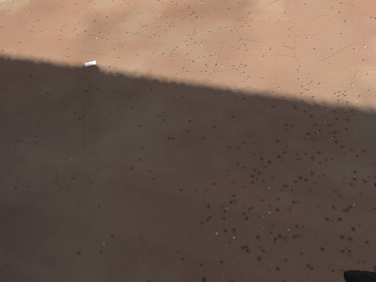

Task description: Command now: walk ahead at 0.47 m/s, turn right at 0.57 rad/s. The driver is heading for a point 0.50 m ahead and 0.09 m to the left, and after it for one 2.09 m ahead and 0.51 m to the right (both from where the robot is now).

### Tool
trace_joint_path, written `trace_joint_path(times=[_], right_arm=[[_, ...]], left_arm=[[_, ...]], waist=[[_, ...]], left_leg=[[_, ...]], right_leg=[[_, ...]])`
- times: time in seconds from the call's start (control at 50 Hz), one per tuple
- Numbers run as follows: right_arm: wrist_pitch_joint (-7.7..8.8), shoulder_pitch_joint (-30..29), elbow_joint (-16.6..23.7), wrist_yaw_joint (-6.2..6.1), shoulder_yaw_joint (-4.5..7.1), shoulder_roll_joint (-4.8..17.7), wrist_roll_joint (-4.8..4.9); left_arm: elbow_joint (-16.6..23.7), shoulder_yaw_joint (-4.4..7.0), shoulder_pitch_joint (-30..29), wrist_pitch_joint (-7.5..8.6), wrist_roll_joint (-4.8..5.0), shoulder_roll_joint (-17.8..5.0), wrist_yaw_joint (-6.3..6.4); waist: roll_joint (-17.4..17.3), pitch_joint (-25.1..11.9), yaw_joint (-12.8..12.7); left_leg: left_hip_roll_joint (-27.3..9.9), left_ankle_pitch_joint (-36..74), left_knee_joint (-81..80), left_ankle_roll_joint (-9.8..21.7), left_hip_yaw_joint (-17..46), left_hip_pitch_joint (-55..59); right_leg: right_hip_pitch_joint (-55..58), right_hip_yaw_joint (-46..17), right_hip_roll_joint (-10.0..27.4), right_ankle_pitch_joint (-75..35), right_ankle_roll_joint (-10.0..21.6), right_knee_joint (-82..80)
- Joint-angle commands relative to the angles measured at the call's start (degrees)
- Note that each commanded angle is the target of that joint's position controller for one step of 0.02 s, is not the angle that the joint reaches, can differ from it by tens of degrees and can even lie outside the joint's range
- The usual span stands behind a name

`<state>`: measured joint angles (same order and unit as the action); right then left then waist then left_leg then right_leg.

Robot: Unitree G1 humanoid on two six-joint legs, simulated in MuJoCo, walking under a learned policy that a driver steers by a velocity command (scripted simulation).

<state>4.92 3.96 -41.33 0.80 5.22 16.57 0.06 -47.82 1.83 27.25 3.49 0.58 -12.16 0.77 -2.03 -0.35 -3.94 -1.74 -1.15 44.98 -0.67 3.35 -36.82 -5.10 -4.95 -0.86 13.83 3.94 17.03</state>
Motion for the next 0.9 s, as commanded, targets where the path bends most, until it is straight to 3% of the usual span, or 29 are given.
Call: trace_joint_path(times=[0.02, 0.12, 0.18, 0.22, 0.24, 0.26, 0.28, 0.3, 0.32, 0.34, 0.36, 0.38, 0.4, 0.46, 0.5, 0.56, 0.62, 0.7, 0.74, 0.76, 0.78, 0.8, 0.82, 0.84, 0.86, 0.88, 0.9], right_arm=[[1.15, -9.9, 6.0, 0.64, 0.11, 1.7, 0.36], [2.01, -15.8, 7.5, 2.49, -1.14, 0.7, 1.01], [2.18, -15.0, 7.7, 3.08, -1.13, 1.9, 1.41], [2.07, -9.5, 6.4, 2.79, -0.2, 4.3, 0.98], [1.91, -2.3, 4.4, 2.36, 0.71, 6.2, 0.74], [1.59, 7.8, 1.9, 1.94, 1.27, 7.9, 0.56], [1.23, 17.2, 0.4, 1.65, 1.96, 12.4, -0.17], [1.2, 19.0, -1.3, 2.37, 1.77, 11.6, 0.94], [0.82, 15.8, -1.1, 2.05, 0.89, 7.7, 1.84], [0.39, 12.0, 0.0, 1.49, 0.37, 6.2, 1.24], [0.39, 9.5, 0.5, 1.47, 0.1, 6.2, 0.5], [0.57, 8.0, 0.9, 1.34, -0.13, 5.6, 0.1], [0.54, 7.5, 1.1, 1.16, -0.32, 5.5, -0.31], [0.64, 8.4, 0.5, 0.5, -0.45, 5.3, 0.69], [0.8, 10.0, -0.3, 0.02, -0.23, 6.6, 0.57], [0.71, 12.8, -1.6, -0.19, -0.44, 7.1, 0.86], [0.63, 16.1, -3.4, -0.16, -0.63, 8.0, 0.79], [-0.53, 18.1, -5.4, -0.31, -0.48, 8.7, 0.44], [-1.22, 17.2, -5.5, -0.65, -0.25, 9.6, 0.32], [-1.58, 16.3, -5.1, -0.88, -0.12, 10.3, 0.18], [-2.11, 15.1, -4.6, -1.2, -0.25, 10.4, 0.09], [-2.02, 14.2, -3.1, -1.77, -0.81, 9.7, -0.46], [-0.54, 19.5, -0.9, -1.15, -2.7, 4.5, -1.22], [1.16, 18.6, -1.7, -0.37, -2.95, 5.0, -1.16], [2.35, 13.6, 0.2, 0.49, -2.07, 8.7, 0.82], [2.93, 9.6, 1.4, 0.68, -2.29, 8.4, 1.25], [3.03, 8.0, 1.7, 0.49, -2.13, 8.1, 0.17]], left_arm=[[2.6, 2.83, 1.6, 0.43, 0.25, -10.5, 1.09], [1.0, 2.96, 4.0, -0.06, 0.4, -10.1, 1.33], [0.3, 3.27, 3.2, -0.44, 0.26, -10.9, 1.2], [0.6, 3.64, 1.5, -0.58, 0.13, -12.4, 1.18], [0.8, 3.61, 0.4, -0.82, -0.05, -12.6, 1.18], [1.5, 3.36, -1.2, -0.81, -0.49, -12.6, 1.16], [2.7, 2.16, 1.6, -0.29, -2.41, -9.0, 1.12], [2.1, 0.83, 6.8, 0.93, -0.92, -5.0, 0.25], [3.4, 1.94, 0.6, 2.43, 0.48, -10.9, -0.21], [5.7, 2.14, -7.4, 3.51, 1.56, -12.4, -0.63], [6.6, 1.97, -11.2, 4.18, 0.8, -11.4, -0.6], [7.0, 2.43, -11.8, 4.2, -0.54, -11.4, -0.33], [7.3, 2.46, -11.0, 3.93, -1.05, -10.7, -0.34], [7.8, 2.09, -10.4, 2.73, -1.49, -8.4, -0.13], [9.1, 1.52, -14.7, 2.17, -1.37, -7.3, -0.02], [10.6, 0.83, -21.2, 2.39, -0.85, -6.0, -0.5], [12.1, 0.71, -26.2, 2.63, 0.2, -6.4, -1.37], [15.0, 0.82, -30.5, 2.56, 0.68, -7.3, -2.99], [15.4, 1.15, -28.7, 2.45, 0.64, -8.2, -3.68], [14.9, 1.79, -25.2, 2.31, 0.47, -9.5, -3.73], [13.0, 3.0, -17.6, 2.2, 0.31, -11.4, -3.59], [11.2, 4.34, -8.0, 1.99, 0.04, -14.9, -3.07], [10.9, 5.94, -2.4, 1.85, -0.02, -21.1, -2.85], [10.2, 4.84, -0.7, 1.57, 0.55, -16.6, -2.66], [10.8, 3.88, -3.4, 1.31, 0.32, -13.8, -2.36], [11.8, 3.69, -7.3, 1.05, -0.01, -13.2, -2.22], [12.4, 3.45, -10.1, 0.81, -0.17, -12.6, -2.27]], waist=[[9.0, 2.6, -0.3], [9.6, 5.9, -3.2], [10.3, 6.8, -2.2], [11.6, 2.6, 1.0], [11.1, -2.4, 4.8], [9.7, -9.1, 9.6], [-2.8, -19.1, 10.1], [-18.4, -24.8, 7.3], [-10.0, -16.6, 8.9], [-3.9, -8.6, 8.9], [2.7, -3.3, 7.0], [4.0, -2.2, 5.2], [2.3, -1.7, 3.5], [-0.7, -0.8, 2.1], [-1.1, 0.7, 3.6], [-0.9, 1.4, 6.7], [-0.9, 2.3, 9.3], [-0.3, 3.8, 9.8], [-1.3, 2.3, 8.0], [-2.1, -0.4, 5.9], [-1.5, -5.1, 1.7], [0.6, -11.4, -2.5], [13.1, -18.9, -1.2], [15.1, -21.8, -1.7], [11.0, -14.2, -2.2], [5.4, -8.1, -1.0], [1.2, -3.8, 0.9]], left_leg=[[1.6, 5.3, -7.5, -1.1, -0.6, -5.2], [1.2, 7.2, -14.9, -0.2, -3.1, -3.6], [1.3, 3.0, -17.2, 2.8, -4.7, -1.2], [4.1, -1.3, -17.1, 5.5, -7.2, 7.1], [6.1, -1.0, -17.9, 7.5, -8.9, 16.2], [2.9, 1.9, -16.4, 10.3, -4.9, 32.3], [-9.7, 3.6, -13.2, 16.2, 13.4, 52.6], [-19.5, -9.0, -24.2, 24.7, 41.6, 64.9], [-16.9, -17.6, -27.9, 21.3, 40.5, 59.5], [-14.6, -15.0, -28.7, 18.7, 31.4, 50.3], [-12.2, -7.7, -30.5, 17.8, 26.0, 40.9], [-10.3, -2.6, -31.3, 17.3, 22.5, 36.0], [-8.8, 0.5, -32.5, 17.4, 20.8, 32.5], [-7.6, 4.9, -34.8, 18.0, 15.3, 26.8], [-6.9, 8.0, -35.9, 17.0, 10.8, 24.7], [-4.3, 7.5, -36.1, 13.6, 4.9, 23.9], [-6.5, 3.8, -36.4, 12.7, 4.5, 28.4], [-10.9, 8.9, -32.7, 11.7, 4.0, 40.2], [-11.4, 21.2, -28.0, 10.4, 2.2, 43.4], [-10.8, 32.2, -23.2, 9.6, 0.8, 43.8], [-8.8, 40.6, -13.7, 8.3, -1.7, 41.9], [-7.1, 34.0, 0.2, 6.2, -3.5, 31.6], [2.8, 4.0, 23.3, 1.6, -6.0, 6.8], [5.6, -29.3, 29.8, 1.6, 1.7, -3.6], [2.1, -26.4, 31.7, 2.4, 4.1, -8.3], [-0.2, -22.2, 28.6, 2.7, 2.9, -8.2], [-1.8, -19.7, 23.6, 2.2, 2.1, -6.3]], right_leg=[[4.1, -10.7, 10.3, -11.5, 6.2, -5.9], [6.4, -9.3, 12.1, -12.9, 6.5, -4.9], [9.3, -7.9, 14.0, -21.4, 5.6, -3.2], [11.6, -5.2, 13.5, -43.6, 4.3, 3.6], [11.6, -2.9, 11.7, -55.1, 3.3, 12.2], [3.9, -1.8, 10.2, -54.0, 1.8, 24.1], [-11.6, 0.0, 4.5, -27.7, -0.4, 43.9], [-29.7, -1.5, -4.6, 15.8, -3.9, 61.3], [-36.7, -4.9, -0.4, 14.5, -2.9, 64.6], [-37.7, -3.5, 2.1, 9.9, -2.3, 62.7], [-36.0, -2.3, 3.8, 6.9, -2.3, 58.4], [-33.4, -2.0, 5.6, 4.7, -2.7, 53.8], [-30.9, -1.9, 6.3, 3.9, -3.1, 51.3], [-29.5, 0.2, 7.3, 2.6, -5.5, 43.0], [-30.4, 1.7, 7.7, -4.3, -6.5, 35.8], [-27.0, 3.4, 6.5, -18.2, -5.4, 23.3], [-26.8, 3.8, 5.4, -23.8, -4.0, 17.6], [-33.3, 3.3, 4.2, -15.1, -1.3, 14.4], [-30.6, 4.8, 2.2, -9.0, 0.5, 13.6], [-25.1, 6.7, 0.3, -6.9, 1.6, 13.5], [-14.7, 8.4, -1.9, -8.8, 3.3, 11.3], [1.8, 0.9, 3.0, -13.3, 6.7, 12.4], [24.4, -26.0, 16.8, -7.5, 16.8, 10.9], [30.0, -40.2, 20.2, -4.2, 18.3, 3.4], [24.7, -33.5, 18.3, -0.8, 15.3, 2.1], [16.0, -26.9, 16.2, -4.0, 13.8, 1.0], [8.0, -22.6, 14.2, -9.3, 12.9, -0.5]])
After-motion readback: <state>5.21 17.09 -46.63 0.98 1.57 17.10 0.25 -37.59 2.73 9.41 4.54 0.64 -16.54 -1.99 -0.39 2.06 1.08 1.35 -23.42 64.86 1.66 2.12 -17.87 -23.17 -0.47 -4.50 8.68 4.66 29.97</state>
